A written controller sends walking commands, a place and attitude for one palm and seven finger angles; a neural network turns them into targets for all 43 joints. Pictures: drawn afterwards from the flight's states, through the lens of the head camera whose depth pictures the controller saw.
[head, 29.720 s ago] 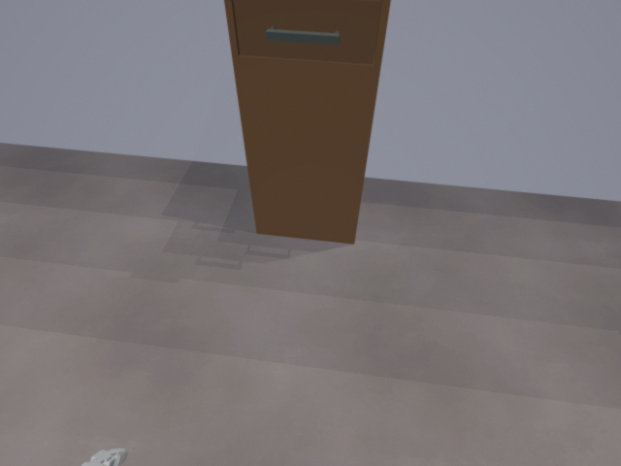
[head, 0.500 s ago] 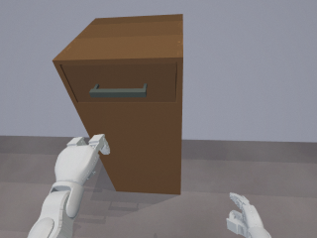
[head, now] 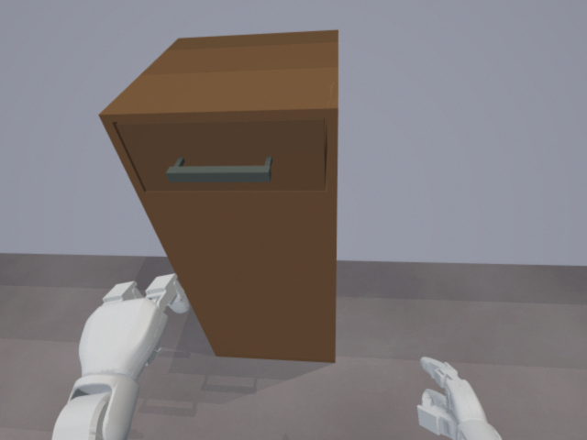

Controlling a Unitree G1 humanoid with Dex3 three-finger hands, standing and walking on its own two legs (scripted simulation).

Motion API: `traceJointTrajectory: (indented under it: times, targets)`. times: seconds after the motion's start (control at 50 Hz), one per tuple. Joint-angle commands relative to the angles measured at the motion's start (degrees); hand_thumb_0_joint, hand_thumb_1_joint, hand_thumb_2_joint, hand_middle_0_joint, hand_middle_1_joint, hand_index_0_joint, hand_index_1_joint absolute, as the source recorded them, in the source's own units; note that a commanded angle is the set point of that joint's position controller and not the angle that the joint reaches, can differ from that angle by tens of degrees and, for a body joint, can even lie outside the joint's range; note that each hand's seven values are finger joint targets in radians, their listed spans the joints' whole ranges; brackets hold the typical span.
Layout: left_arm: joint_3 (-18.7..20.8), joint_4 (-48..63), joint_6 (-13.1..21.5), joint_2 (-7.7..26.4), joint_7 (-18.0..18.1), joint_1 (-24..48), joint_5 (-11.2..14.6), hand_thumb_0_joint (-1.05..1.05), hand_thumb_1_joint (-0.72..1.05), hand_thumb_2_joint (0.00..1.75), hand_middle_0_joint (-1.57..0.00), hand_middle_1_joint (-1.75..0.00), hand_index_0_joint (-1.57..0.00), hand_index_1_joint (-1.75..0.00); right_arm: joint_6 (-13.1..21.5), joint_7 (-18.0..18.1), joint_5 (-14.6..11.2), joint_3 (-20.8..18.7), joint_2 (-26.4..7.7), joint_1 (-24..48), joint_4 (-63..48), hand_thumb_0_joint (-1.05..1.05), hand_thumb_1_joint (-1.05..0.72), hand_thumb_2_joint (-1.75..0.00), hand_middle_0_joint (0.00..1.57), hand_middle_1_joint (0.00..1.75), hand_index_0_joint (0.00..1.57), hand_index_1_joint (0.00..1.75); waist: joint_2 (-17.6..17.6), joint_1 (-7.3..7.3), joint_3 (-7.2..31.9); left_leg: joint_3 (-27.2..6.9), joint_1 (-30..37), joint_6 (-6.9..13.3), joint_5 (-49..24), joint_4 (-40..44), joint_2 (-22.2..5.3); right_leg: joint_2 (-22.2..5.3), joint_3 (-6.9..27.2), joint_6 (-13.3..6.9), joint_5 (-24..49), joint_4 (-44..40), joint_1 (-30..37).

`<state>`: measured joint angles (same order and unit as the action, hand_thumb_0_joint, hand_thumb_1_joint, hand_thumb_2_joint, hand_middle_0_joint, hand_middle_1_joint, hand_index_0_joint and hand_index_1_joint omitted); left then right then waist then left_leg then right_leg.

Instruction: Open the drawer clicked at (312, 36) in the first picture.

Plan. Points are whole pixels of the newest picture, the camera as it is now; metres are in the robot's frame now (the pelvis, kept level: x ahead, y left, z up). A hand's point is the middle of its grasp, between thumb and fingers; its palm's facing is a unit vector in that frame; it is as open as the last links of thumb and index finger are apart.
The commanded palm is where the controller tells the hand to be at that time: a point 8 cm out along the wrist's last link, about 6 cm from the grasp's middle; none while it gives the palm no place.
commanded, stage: pull the drawer open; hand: left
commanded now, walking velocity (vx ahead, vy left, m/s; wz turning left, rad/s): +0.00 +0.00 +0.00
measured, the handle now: (221, 167) +0.55 +0.23 +0.10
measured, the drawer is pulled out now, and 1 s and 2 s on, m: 0.00 0.00 0.00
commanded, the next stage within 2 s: open the thumb to release the handle in 0.70 s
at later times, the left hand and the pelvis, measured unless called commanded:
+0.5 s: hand (139, 391) +0.15 +0.21 +0.07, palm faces +0.04 -0.17 -0.98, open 4.9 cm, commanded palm +0.10 +0.20 +0.14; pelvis +0.00 +0.00 -0.01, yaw -1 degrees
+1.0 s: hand (111, 375) +0.16 +0.25 +0.08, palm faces +0.09 -0.15 -0.99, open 5.9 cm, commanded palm +0.12 +0.23 +0.14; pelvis +0.00 +0.01 -0.01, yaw +0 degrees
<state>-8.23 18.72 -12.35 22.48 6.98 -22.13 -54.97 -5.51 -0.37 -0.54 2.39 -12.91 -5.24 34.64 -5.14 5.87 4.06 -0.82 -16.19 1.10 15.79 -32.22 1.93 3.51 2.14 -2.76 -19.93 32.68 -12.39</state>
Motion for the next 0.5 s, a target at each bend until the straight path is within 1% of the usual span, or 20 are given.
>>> traceJointTrajectory:
  times: [0.0,0.02,0.04,0.06,0.08,0.1,0.12,0.16,0.2,0.24,0.26,0.28,0.3,0.32,0.36,0.38,0.4,0.44,0.46,0.48]
  targets:
    - [4.5,16.2,2.2,7.1,1.6,4.8,-0.5,0.00,0.90,0.90,-0.40,-1.35,-0.40,-1.35,3.2,0.0,0.3,-1.9,-4.8,11.7,-11.1,0.00,-0.90,-0.90,0.20,0.30,0.20,0.30,3.5,-0.09,4.2,1.3,6.3,1.1,-12.3,2.5,-0.1,-0.9,-0.4,1.0,12.2,-6.7,-4.0]
    - [4.1,17.1,2.7,7.0,1.6,4.3,-0.7,0.00,0.90,0.90,-0.40,-1.35,-0.40,-1.35,3.3,0.1,0.5,-1.8,-5.0,11.3,-11.7,0.00,-0.90,-0.90,0.20,0.30,0.20,0.30,3.4,-0.02,4.9,1.4,6.5,1.3,-12.4,1.9,0.0,-1.2,-0.5,1.3,12.4,-6.4,-4.3]
    - [5.6,16.8,3.2,8.5,2.0,4.3,-1.0,0.00,0.90,0.90,-0.40,-1.35,-0.40,-1.35,3.3,0.3,0.7,-2.0,-5.1,11.1,-11.3,0.00,-0.90,-0.90,0.20,0.30,0.20,0.30,4.4,-0.17,4.4,1.3,6.4,1.2,-12.4,1.6,0.0,-1.0,0.1,1.2,12.8,-6.6,-4.9]
    - [6.2,17.6,3.5,8.9,2.2,3.1,-1.0,0.00,0.90,0.90,-0.40,-1.35,-0.40,-1.35,3.3,0.3,0.6,-1.9,-5.3,11.6,-11.8,0.00,-0.90,-0.90,0.20,0.30,0.20,0.30,3.6,0.16,4.0,1.3,6.5,1.0,-11.9,1.5,-0.1,-0.9,0.8,1.1,11.8,-7.3,-4.9]
    - [5.1,17.9,4.0,7.8,2.6,2.7,-1.5,0.00,0.90,0.90,-0.40,-1.35,-0.40,-1.35,3.6,0.1,1.0,-1.6,-4.8,10.7,-11.9,0.00,-0.90,-0.90,0.20,0.30,0.20,0.30,4.1,0.00,4.3,1.3,6.5,1.2,-11.5,0.9,-0.1,-1.4,0.0,1.3,10.6,-6.7,-6.0]
    - [6.4,17.1,4.6,8.4,2.9,1.4,-1.3,0.00,0.90,0.90,-0.40,-1.35,-0.40,-1.35,3.6,0.2,0.9,-2.1,-4.9,10.7,-11.5,0.00,-0.90,-0.90,0.20,0.30,0.20,0.30,4.5,0.29,3.6,1.1,6.2,1.0,-11.3,1.1,-0.2,-0.9,0.3,1.0,10.5,-6.8,-6.2]
    - [5.8,17.5,5.0,7.8,3.4,1.4,-1.7,0.00,0.90,0.90,-0.40,-1.35,-0.40,-1.35,3.6,0.1,1.1,-1.9,-5.0,10.2,-11.7,0.00,-0.90,-0.90,0.20,0.30,0.20,0.30,5.0,0.19,4.4,1.2,6.2,1.1,-11.4,0.7,-0.1,-1.2,-0.1,1.3,10.8,-6.3,-6.2]
    - [8.0,17.9,5.2,9.2,4.2,0.2,-1.7,0.00,0.90,0.90,-0.40,-1.35,-0.40,-1.35,3.8,0.1,0.9,-2.2,-5.1,10.9,-12.0,0.00,-0.90,-0.90,0.20,0.30,0.20,0.30,4.5,0.67,4.7,1.0,6.7,0.8,-11.3,0.5,-0.2,-0.8,1.2,1.0,10.7,-6.8,-6.3]
    - [7.7,18.8,5.6,8.1,4.9,-3.8,-1.4,0.00,0.90,0.90,-0.40,-1.35,-0.40,-1.35,3.9,-0.3,0.8,-2.2,-4.8,10.4,-12.4,0.00,-0.90,-0.90,0.20,0.30,0.20,0.30,3.6,1.34,5.6,1.2,6.0,0.7,-12.4,0.2,-0.2,-1.0,0.7,0.8,12.4,-5.7,-5.5]
    - [6.3,20.7,5.5,7.0,5.1,-4.3,-1.4,0.00,0.90,0.90,-0.40,-1.35,-0.40,-1.35,3.7,-0.7,0.8,-2.4,-5.0,10.0,-12.7,0.00,-0.90,-0.90,0.20,0.30,0.20,0.30,3.5,1.02,6.6,1.3,6.0,0.6,-13.4,-0.3,-0.2,-1.1,0.4,1.0,13.8,-4.9,-5.8]
    - [7.4,20.3,5.0,7.7,5.2,-7.3,-1.1,0.00,0.90,0.90,-0.40,-1.35,-0.40,-1.35,4.0,-1.0,0.5,-2.4,-5.0,10.7,-13.2,0.00,-0.90,-0.90,0.20,0.30,0.20,0.30,3.5,1.33,5.6,1.1,6.0,0.6,-13.6,-0.5,-0.5,-0.8,1.1,0.8,13.8,-5.2,-6.0]
    - [6.6,21.1,4.8,7.2,5.3,-8.6,-1.1,0.00,0.90,0.90,-0.40,-1.35,-0.40,-1.35,4.0,-1.3,0.6,-2.0,-5.0,9.8,-13.4,0.00,-0.90,-0.90,0.20,0.30,0.20,0.30,3.9,1.15,6.4,1.4,5.4,0.7,-13.6,-0.6,-0.5,-1.2,0.1,1.2,13.7,-4.5,-5.8]
    - [6.7,20.2,4.6,7.1,5.1,-11.0,-0.4,0.00,0.90,0.90,-0.40,-1.35,-0.40,-1.35,3.8,-1.3,0.3,-2.2,-4.9,10.1,-13.3,0.00,-0.90,-0.90,0.20,0.30,0.20,0.30,4.3,1.33,4.2,1.4,4.6,0.6,-13.8,-0.4,-0.6,-0.9,0.4,1.1,14.8,-4.7,-5.8]
    - [6.5,21.2,4.4,7.3,5.1,-11.1,-0.6,0.00,0.90,0.90,-0.40,-1.35,-0.40,-1.35,3.7,-1.4,0.4,-2.0,-5.3,9.8,-13.6,0.00,-0.90,-0.90,0.20,0.30,0.20,0.30,5.0,1.04,4.8,1.4,4.4,0.7,-14.0,-0.7,-0.6,-1.1,0.3,1.4,15.9,-4.4,-5.7]
    - [7.3,22.6,3.7,8.5,5.2,-11.4,-0.9,0.00,0.90,0.90,-0.40,-1.35,-0.40,-1.35,3.4,-1.5,0.2,-1.9,-5.7,10.9,-14.3,0.00,-0.90,-0.90,0.20,0.30,0.20,0.30,4.6,1.01,3.9,1.4,4.6,0.5,-13.2,-0.9,-0.8,-0.8,1.5,1.3,14.3,-5.0,-6.6]
    - [6.2,23.8,3.7,7.8,5.4,-11.8,-1.4,0.00,0.90,0.90,-0.40,-1.35,-0.40,-1.35,3.6,-1.8,0.6,-1.6,-5.3,9.6,-14.6,0.00,-0.90,-0.90,0.20,0.30,0.20,0.30,4.4,1.06,5.3,1.6,4.6,0.8,-13.5,-1.3,-1.0,-1.4,0.4,1.5,13.6,-4.1,-6.7]
    - [6.0,23.9,4.0,7.3,5.5,-14.1,-0.9,0.00,0.90,0.90,-0.40,-1.35,-0.40,-1.35,3.7,-1.8,0.2,-1.9,-5.3,9.6,-14.7,0.00,-0.90,-0.90,0.20,0.30,0.20,0.30,3.7,1.20,4.5,1.6,4.6,0.7,-14.1,-1.4,-1.2,-1.2,0.4,1.3,14.5,-4.1,-6.7]
    - [6.5,24.9,4.4,8.2,5.9,-16.2,-0.8,0.00,0.90,0.90,-0.40,-1.35,-0.40,-1.35,3.7,-1.8,0.3,-1.9,-5.8,8.9,-15.2,0.00,-0.90,-0.90,0.20,0.30,0.20,0.30,4.3,1.16,4.7,1.5,4.3,0.6,-14.5,-1.8,-1.3,-1.2,0.2,1.6,15.4,-3.6,-7.0]
    - [7.7,25.4,4.3,9.2,6.1,-17.6,-0.6,0.00,0.90,0.90,-0.40,-1.35,-0.40,-1.35,3.8,-1.8,0.1,-1.8,-6.0,9.8,-15.8,0.00,-0.90,-0.90,0.20,0.30,0.20,0.30,4.7,1.35,4.2,1.4,4.7,0.6,-13.8,-2.1,-1.4,-0.9,1.5,1.5,14.2,-4.4,-7.7]
    - [7.0,25.8,4.5,8.6,6.3,-17.8,-1.1,0.00,0.90,0.90,-0.40,-1.35,-0.40,-1.35,3.8,-2.0,0.5,-1.5,-5.7,8.6,-16.0,0.00,-0.90,-0.90,0.20,0.30,0.20,0.30,5.7,1.08,4.0,1.6,4.0,0.7,-12.8,-2.5,-1.4,-1.5,0.7,1.8,12.1,-3.9,-8.7]
